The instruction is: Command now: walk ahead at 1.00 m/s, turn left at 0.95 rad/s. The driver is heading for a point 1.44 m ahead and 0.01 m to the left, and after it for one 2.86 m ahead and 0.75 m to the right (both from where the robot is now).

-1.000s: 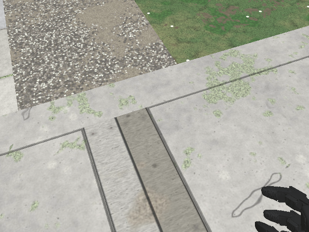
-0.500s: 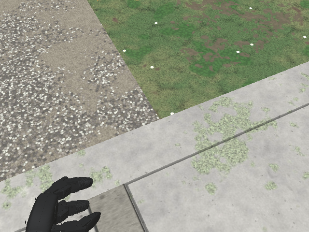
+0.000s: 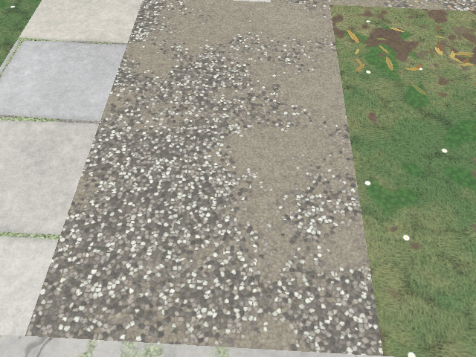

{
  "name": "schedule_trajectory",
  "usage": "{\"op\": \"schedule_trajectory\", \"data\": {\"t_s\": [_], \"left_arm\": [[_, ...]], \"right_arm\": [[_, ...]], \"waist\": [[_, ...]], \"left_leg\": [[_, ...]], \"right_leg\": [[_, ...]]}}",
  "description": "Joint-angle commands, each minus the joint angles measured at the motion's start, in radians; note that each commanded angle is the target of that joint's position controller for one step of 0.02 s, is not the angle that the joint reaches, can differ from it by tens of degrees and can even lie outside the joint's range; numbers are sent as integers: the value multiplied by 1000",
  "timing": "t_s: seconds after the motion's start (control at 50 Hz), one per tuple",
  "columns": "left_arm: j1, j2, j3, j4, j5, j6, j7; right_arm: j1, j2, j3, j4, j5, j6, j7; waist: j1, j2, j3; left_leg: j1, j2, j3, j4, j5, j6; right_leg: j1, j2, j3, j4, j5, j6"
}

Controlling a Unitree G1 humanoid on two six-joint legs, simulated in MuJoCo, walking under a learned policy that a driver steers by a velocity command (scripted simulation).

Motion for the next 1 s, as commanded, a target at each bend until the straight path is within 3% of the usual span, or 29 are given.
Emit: {"op": "schedule_trajectory", "data": {"t_s": [0.02, 0.08, 0.16, 0.22, 0.28, 0.32, 0.34, 0.36, 0.38, 0.4, 0.42, 0.44, 0.46, 0.48, 0.52, 0.56, 0.64, 0.76, 0.8, 0.82, 0.84, 0.86, 0.88, 0.9, 0.92, 0.94, 0.96, 0.98, 1.0], "left_arm": [[-41, 122, 22, -149, 20, -42, 12], [-35, 123, 32, -135, 39, 2, 13], [-234, 36, 4, -200, 49, 9, 5], [-289, 50, 13, -222, 27, -3, -8], [-296, 104, 36, -228, 8, -9, -12], [-173, 150, 64, -204, 3, -15, -10], [-18, 187, 88, -173, -5, -11, 0], [233, 203, 93, -128, -2, -1, 9], [345, 298, 108, -82, 34, 3, -2], [367, 224, 92, -63, 31, -3, -23], [287, 140, 74, -68, 22, 5, -15], [253, 129, 69, -59, 33, 14, -11], [236, 123, 64, -46, 43, 14, -16], [208, 91, 50, -37, 52, 9, -19], [188, 40, 31, -16, 36, 5, -27], [202, 61, 31, 4, 18, 2, -24], [261, 97, 31, 35, 18, -1, -3], [403, 123, 15, 117, 4, 28, 13], [411, 159, 19, 136, 23, 43, 19], [418, 171, 21, 150, 35, 55, 23], [372, 197, 25, 150, 45, 70, 26], [317, 175, 16, 117, 61, 74, 31], [505, -44, -38, 85, 43, 46, 15], [419, 67, -17, 94, -14, 18, 13], [237, 135, 12, 39, -54, 11, 19], [157, 117, 9, 13, -44, 9, 23], [129, 101, 15, 13, -18, 19, 24], [180, 84, 23, 25, -12, 44, 22], [224, 61, 27, 36, -16, 72, 22]], "right_arm": [[73, -145, -36, -65, -15, -57, -1], [25, -104, -20, -75, 1, -53, -31], [54, -83, -13, -47, 10, -35, -73], [120, -84, -16, -6, 14, -36, -71], [155, -75, -18, 32, 19, -31, -75], [137, -101, -28, 39, 2, -17, -73], [109, -111, -26, 32, -21, -11, -63], [44, -80, -8, 0, -44, -11, -56], [259, 78, 30, -6, -1, -28, -51], [266, 34, 44, 13, 46, -38, -53], [101, -45, 30, -12, 51, -42, -54], [-26, -55, 33, -38, 30, -51, -53], [-104, -40, 34, -61, 4, -61, -50], [-101, -24, 32, -66, 0, -62, -45], [-70, 0, 36, -52, 11, -48, -38], [-102, 17, 46, -63, 2, -43, -36], [-269, 16, 57, -115, -15, -59, -27], [-478, 17, 53, -183, 8, -88, 17], [-444, -28, 31, -196, 11, -85, 16], [-351, -66, 13, -187, 13, -77, 6], [-143, -102, -9, -144, 20, -64, -12], [134, -144, -25, -72, 15, -49, -33], [189, -242, -44, -42, -20, -65, -27], [247, -131, -27, -20, -22, -68, -28], [176, -83, -14, -2, -27, -69, -37], [98, -64, -6, 9, -35, -72, -38], [25, -33, 2, 18, -50, -79, -34], [-28, 3, 11, 25, -65, -90, -30], [-79, 28, 13, 29, -55, -92, -27]], "waist": [[52, -83, -117], [81, -49, -52], [-6, 16, 10], [-74, 73, -17], [-73, 102, 1], [3, 131, -51], [97, 137, -154], [229, 122, -312], [120, -343, -487], [140, -438, -469], [164, -267, -270], [164, -80, -173], [142, 3, -105], [91, -23, -88], [44, -79, -66], [30, -55, -13], [73, -22, 46], [125, -50, 68], [72, -134, -11], [7, -182, -85], [-119, -203, -191], [-238, -166, -345], [-76, 238, -570], [-153, 238, -644], [-154, 201, -378], [-112, 72, -231], [-54, 18, -130], [13, 39, -108], [56, 65, -94]], "left_leg": [[432, 283, -785, -524, -242, 183], [242, 186, -580, -551, -75, 165], [96, 98, -380, -543, 56, 101], [106, 133, -383, -533, -14, 61], [320, 202, -428, -472, 59, 44], [444, 234, -426, -355, 417, 24], [454, 208, -390, -185, 654, -1], [268, 180, -358, 127, 628, -29], [-96, 11, -276, 566, 0, -104], [-269, 25, -284, 681, -213, -100], [-354, 81, -248, 709, -151, -85], [-330, 113, -218, 670, -102, -81], [-308, 139, -210, 601, -78, -76], [-258, 177, -220, 530, -45, -70], [-218, 206, -202, 451, -34, -75], [-283, 231, -184, 378, 4, -92], [-303, 226, -115, 116, 291, -134], [-123, 118, -18, -241, 426, -110], [-43, 53, 24, -238, 297, -78], [82, 35, 12, -217, 224, -55], [314, 47, -10, -233, 229, -30], [732, 195, -160, -142, 158, -11], [1164, 509, -728, -218, -242, 154], [1131, 505, -929, -432, -473, 131], [951, 465, -725, -464, -384, 64], [740, 441, -570, -488, -112, 45], [549, 415, -430, -501, 177, 37], [424, 387, -301, -507, 393, 26], [351, 367, -202, -515, 521, 9]], "right_leg": [[-495, -40, 108, -73, 49, -16], [-395, -73, 91, -272, 69, 46], [-300, -35, -5, -682, 406, 110], [-178, -16, -22, -827, 591, 112], [-252, -38, 6, -907, 529, 78], [-187, -18, -28, -897, 399, 38], [-24, 6, -67, -880, 341, 6], [314, -71, 11, -777, 239, -26], [670, -303, 579, -942, -196, -206], [687, -365, 920, -1157, -538, -226], [553, -348, 793, -1172, -498, -192], [405, -304, 631, -1164, -297, -171], [280, -261, 515, -1161, -150, -170], [195, -225, 432, -1173, -74, -166], [119, -185, 337, -1214, -4, -168], [76, -193, 296, -1254, 51, -187], [42, -157, 128, -1327, 273, -171], [213, -176, -12, -1342, 629, -127], [340, -210, -27, -1197, 1095, -106], [359, -228, -10, -1052, 1300, -99], [295, -226, -17, -828, 1387, -81], [5, -194, -5, -506, 1112, -64], [-436, 9, 38, -69, 55, -24], [-517, 6, 129, 35, -47, -47], [-610, -42, 88, 48, 4, -49], [-585, -80, 71, 3, 63, -38], [-520, -108, 58, -41, 86, -20], [-423, -136, 66, -71, 90, -5], [-367, -146, 56, -111, 74, 7]]}}
Keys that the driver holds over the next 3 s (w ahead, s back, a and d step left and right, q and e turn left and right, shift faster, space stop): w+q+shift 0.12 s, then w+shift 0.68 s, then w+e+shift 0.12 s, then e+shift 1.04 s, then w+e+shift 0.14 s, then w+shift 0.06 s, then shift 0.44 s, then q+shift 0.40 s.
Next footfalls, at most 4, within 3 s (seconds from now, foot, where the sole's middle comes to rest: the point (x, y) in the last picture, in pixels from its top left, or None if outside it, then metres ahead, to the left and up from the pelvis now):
0.36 right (288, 321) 0.55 -0.14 -0.74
0.86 left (164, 210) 0.93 0.22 -0.74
1.26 right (205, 134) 1.28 0.09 -0.74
1.76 left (161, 114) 1.39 0.26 -0.74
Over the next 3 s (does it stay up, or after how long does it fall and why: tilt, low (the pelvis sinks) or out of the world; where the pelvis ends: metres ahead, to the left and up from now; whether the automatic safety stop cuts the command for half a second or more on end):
stays up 1.31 -0.01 0.04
